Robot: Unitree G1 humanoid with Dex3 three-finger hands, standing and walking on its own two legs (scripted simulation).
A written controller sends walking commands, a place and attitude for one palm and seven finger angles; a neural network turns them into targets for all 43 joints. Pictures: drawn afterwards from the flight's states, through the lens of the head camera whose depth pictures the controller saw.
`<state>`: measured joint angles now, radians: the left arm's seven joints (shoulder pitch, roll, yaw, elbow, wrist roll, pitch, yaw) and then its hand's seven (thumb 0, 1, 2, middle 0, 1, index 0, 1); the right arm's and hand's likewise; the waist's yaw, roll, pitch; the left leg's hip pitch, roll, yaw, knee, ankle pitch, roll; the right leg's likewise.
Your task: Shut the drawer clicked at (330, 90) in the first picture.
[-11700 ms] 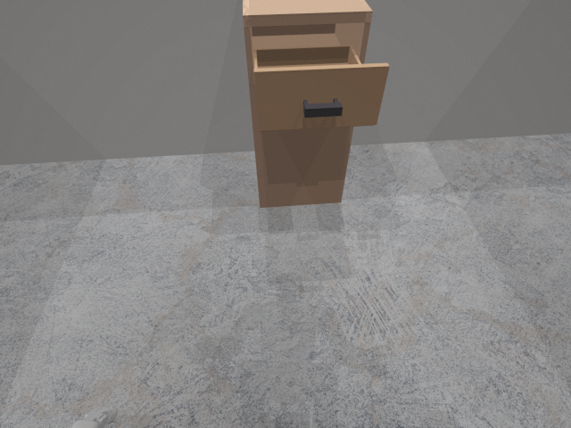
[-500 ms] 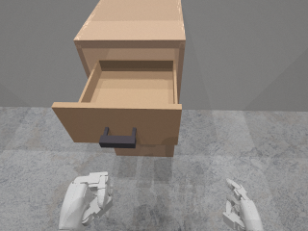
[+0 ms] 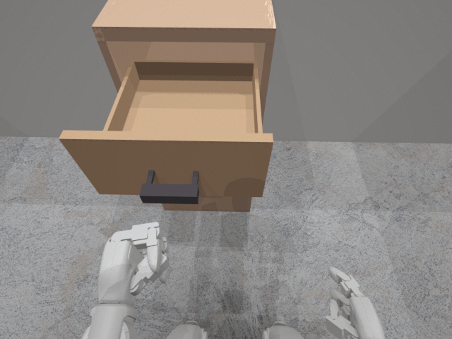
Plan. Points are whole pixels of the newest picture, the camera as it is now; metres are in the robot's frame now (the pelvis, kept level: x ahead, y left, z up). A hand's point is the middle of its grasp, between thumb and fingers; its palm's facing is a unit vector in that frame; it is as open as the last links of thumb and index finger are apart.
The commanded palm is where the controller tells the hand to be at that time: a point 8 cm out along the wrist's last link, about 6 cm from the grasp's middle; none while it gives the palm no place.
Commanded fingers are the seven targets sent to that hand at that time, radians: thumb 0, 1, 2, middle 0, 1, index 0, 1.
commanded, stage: bring the fist close to the handle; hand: left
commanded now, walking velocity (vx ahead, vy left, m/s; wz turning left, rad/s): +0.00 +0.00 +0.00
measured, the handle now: (171, 184) +0.38 +0.12 +0.04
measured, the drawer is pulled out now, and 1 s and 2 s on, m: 0.30 0.30 0.21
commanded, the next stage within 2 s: push the drawer shut in 0.74 s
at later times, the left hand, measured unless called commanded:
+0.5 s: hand (189, 249) +0.26 +0.08 +0.03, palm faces -0.06 -1.00 -0.04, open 3.3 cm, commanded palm +0.24 +0.14 +0.04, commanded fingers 0.00 0.90 0.90 -1.40 -1.60 -1.40 -1.60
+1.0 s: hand (185, 239) +0.28 +0.08 +0.03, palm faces -0.01 -1.00 -0.04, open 3.3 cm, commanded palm +0.26 +0.14 +0.04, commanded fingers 0.00 0.90 0.90 -1.40 -1.60 -1.40 -1.60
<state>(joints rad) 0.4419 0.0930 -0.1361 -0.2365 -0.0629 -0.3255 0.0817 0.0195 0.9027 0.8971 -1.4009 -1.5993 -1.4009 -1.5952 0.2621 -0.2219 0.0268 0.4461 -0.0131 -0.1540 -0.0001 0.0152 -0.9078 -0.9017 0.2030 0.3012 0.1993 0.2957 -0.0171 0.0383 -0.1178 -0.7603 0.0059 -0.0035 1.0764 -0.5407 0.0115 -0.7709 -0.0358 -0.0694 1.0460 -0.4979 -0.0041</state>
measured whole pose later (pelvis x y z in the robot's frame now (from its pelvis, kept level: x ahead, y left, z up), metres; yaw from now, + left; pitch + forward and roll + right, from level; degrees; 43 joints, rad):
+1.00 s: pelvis -0.01 -0.01 -0.02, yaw +0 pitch +17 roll +0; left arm 0.17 0.10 -0.10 0.04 -0.06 -0.37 0.09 0.02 0.90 0.90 -1.40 -1.60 -1.40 -1.60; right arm 0.21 -0.23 0.02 0.48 -0.01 -0.08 0.00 0.01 -0.91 -0.90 0.20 0.30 0.20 0.30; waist -0.03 0.04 -0.14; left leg -0.89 0.01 -0.01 1.15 -0.56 -0.01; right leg -0.90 -0.03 -0.08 1.13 -0.52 -0.02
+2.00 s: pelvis -0.03 +0.00 -0.01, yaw -1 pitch +18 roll -1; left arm -0.49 0.15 0.07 0.72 -0.07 -0.43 0.10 0.00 0.78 0.92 -1.40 -1.60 -1.40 -1.60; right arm 0.26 -0.24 0.02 0.63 -0.02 -0.03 0.00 0.01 -0.91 -0.90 0.20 0.30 0.20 0.30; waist -0.10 0.03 -0.11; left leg -0.95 0.01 0.01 1.12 -0.49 0.01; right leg -0.97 -0.03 -0.06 1.09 -0.44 -0.01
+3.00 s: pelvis -0.03 +0.00 -0.03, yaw -2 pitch +26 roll -2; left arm -1.00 0.34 0.31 1.22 0.02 -0.49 0.08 0.03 0.82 0.94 -1.40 -1.60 -1.40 -1.60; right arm 0.35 -0.26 0.03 0.65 -0.07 0.03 0.03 0.01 -0.91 -0.90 0.20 0.30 0.20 0.30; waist -0.22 0.04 -0.12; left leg -1.13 0.03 0.00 1.18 -0.50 0.01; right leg -1.14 -0.01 -0.07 1.13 -0.44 -0.01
